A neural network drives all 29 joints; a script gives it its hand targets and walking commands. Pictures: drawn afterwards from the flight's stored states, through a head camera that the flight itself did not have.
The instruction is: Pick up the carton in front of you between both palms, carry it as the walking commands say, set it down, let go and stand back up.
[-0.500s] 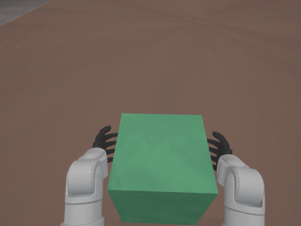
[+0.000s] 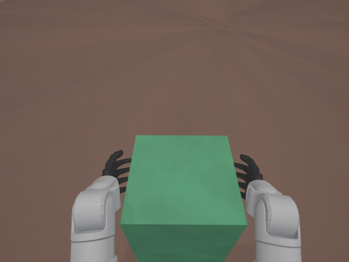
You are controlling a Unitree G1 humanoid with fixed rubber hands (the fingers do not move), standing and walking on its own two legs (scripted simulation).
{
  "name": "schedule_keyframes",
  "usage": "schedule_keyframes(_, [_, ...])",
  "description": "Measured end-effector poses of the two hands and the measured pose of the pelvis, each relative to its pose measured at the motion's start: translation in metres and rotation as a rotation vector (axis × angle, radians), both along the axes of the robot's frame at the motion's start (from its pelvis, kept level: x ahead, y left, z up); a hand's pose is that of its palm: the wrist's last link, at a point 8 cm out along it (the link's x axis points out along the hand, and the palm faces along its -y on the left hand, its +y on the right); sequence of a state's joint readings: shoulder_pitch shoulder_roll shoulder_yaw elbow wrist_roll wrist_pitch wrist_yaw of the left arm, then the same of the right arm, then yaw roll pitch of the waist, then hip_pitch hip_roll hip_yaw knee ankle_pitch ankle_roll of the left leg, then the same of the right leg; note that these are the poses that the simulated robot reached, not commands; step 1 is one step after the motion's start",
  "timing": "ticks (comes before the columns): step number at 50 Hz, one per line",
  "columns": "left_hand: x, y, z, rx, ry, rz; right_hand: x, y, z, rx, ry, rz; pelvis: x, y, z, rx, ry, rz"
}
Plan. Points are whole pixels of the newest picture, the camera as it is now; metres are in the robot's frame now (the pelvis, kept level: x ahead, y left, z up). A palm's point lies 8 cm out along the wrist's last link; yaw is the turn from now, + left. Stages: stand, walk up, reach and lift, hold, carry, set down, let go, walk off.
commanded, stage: carry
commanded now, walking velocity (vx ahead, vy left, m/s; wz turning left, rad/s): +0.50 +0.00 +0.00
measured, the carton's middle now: (181, 201) +0.27 +0.00 +0.00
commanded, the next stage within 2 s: none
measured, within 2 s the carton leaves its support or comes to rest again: neither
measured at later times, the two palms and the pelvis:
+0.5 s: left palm (141, 87) +0.58 +0.13 +0.11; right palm (236, 92) +0.59 -0.17 +0.09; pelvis +0.32 -0.03 +0.01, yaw +2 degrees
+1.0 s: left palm (140, 64) +0.72 +0.15 +0.11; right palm (224, 66) +0.73 -0.15 +0.11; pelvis +0.46 -0.01 +0.02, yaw +1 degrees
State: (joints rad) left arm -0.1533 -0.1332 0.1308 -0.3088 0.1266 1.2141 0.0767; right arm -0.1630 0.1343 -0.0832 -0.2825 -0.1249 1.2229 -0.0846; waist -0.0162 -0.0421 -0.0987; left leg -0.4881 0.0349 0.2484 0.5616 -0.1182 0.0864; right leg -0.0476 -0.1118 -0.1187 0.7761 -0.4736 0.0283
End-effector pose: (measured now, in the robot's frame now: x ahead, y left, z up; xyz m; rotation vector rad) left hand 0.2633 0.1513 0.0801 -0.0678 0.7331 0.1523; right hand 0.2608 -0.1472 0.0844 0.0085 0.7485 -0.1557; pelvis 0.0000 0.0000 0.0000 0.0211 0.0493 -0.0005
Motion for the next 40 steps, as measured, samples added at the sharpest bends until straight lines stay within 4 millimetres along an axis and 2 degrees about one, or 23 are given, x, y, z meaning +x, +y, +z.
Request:
schedule_keyframes(4, [0.044, 0.006, -0.008, 0.004, 0.091, -0.027, 0.037, 0.006, -0.008, -0.004, 0.092, -0.02, 0.043, 0.01, 0.018, -0.028, 0.011, -0.016])
schedule_keyframes(8, [0.089, 0.007, -0.002, 0.003, 0.089, -0.042, 0.08, 0.008, 0.0, -0.014, 0.091, -0.027, 0.09, 0.014, 0.031, -0.048, 0.022, -0.008])
schedule_keyframes(12, [0.137, 0.008, 0.009, 0.008, 0.047, -0.033, 0.132, 0.008, 0.011, -0.015, 0.049, -0.012, 0.144, 0.011, 0.036, -0.054, 0.025, 0.003])
schedule_keyframes(19, [0.235, -0.004, 0.027, 0.018, -0.065, 0.012, 0.241, -0.004, 0.025, 0.002, -0.064, 0.025, 0.246, -0.009, 0.023, -0.036, 0.004, 0.013])
schedule_keyframes(22, [0.283, -0.016, 0.028, 0.034, -0.107, 0.028, 0.292, -0.016, 0.02, 0.024, -0.107, 0.036, 0.294, -0.023, 0.006, -0.021, -0.016, 0.031])
schedule_keyframes(24, [0.311, -0.023, 0.026, 0.06, -0.089, 0.025, 0.321, -0.022, 0.013, 0.056, -0.089, 0.028, 0.313, -0.028, 0.004, -0.037, -0.012, 0.036])
schedule_keyframes(26, [0.329, -0.026, 0.024, 0.066, -0.047, 0.03, 0.34, -0.026, 0.007, 0.076, -0.046, 0.022, 0.326, -0.032, 0.009, -0.03, -0.007, 0.047])
schedule_keyframes(30, [0.354, -0.028, 0.025, 0.066, 0.01, 0.044, 0.368, -0.027, 0.006, 0.079, 0.011, 0.034, 0.352, -0.036, 0.022, -0.011, 0.003, 0.054])
schedule_keyframes(37, [0.397, -0.022, 0.041, 0.059, -0.052, 0.036, 0.409, -0.022, 0.025, 0.063, -0.053, 0.028, 0.395, -0.03, 0.025, -0.024, -0.007, 0.041])
schedule_keyframes(40, [0.414, -0.017, 0.04, 0.042, -0.057, 0.027, 0.424, -0.017, 0.03, 0.037, -0.057, 0.027, 0.417, -0.025, 0.023, -0.03, -0.012, 0.034])
